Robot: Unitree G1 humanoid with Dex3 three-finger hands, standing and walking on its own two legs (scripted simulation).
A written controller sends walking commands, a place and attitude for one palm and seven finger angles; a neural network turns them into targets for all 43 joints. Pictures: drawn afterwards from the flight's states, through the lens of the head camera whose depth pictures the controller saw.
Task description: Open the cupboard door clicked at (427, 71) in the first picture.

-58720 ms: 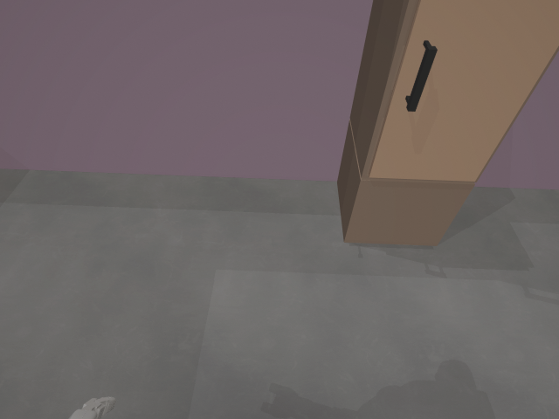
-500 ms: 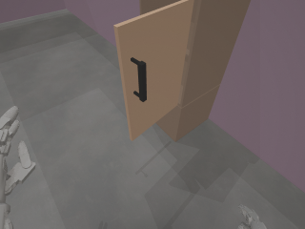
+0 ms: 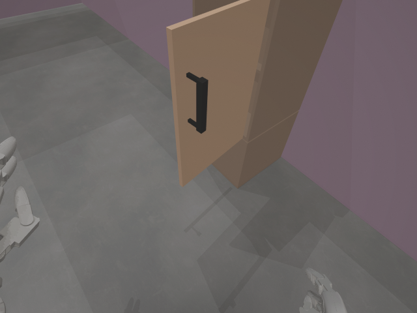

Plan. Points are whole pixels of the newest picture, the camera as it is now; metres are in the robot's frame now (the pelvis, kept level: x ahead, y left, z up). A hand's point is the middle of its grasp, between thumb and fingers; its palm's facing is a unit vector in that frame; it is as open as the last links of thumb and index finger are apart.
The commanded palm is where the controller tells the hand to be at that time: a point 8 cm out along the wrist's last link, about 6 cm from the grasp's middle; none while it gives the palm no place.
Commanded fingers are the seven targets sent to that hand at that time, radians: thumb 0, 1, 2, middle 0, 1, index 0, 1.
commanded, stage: stop stepping back and stand still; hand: left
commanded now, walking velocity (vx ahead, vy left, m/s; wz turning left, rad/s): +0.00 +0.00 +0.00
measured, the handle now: (196, 104) +0.62 +0.08 +0.04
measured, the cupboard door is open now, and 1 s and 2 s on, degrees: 97 97 97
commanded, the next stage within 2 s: let the arm hang, fingers relaxed in 0.24 s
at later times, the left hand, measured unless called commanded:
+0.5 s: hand (88, 288) +0.17 +0.25 -0.07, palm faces +0.07 -0.91 -0.42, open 7.4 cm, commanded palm none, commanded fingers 0.00 0.90 0.90 -0.20 -0.30 -0.20 -0.30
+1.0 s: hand out of the picture -0.02 +0.18 -0.17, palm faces +0.05 -0.97 -0.25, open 7.3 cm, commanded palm none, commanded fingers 0.00 0.90 0.90 -0.20 -0.30 -0.20 -0.30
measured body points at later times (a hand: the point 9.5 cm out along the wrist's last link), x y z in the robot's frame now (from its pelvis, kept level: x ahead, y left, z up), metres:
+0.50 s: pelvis -0.01 +0.01 -0.01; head +0.01 -0.02 +0.44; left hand +0.16 +0.29 -0.04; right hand +0.14 -0.25 -0.14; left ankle +0.03 +0.10 -0.74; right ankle +0.04 -0.11 -0.74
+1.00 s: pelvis +0.00 -0.01 +0.00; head +0.01 -0.03 +0.45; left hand -0.02 +0.23 -0.15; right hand -0.02 -0.23 -0.17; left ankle +0.03 +0.10 -0.74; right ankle +0.04 -0.11 -0.74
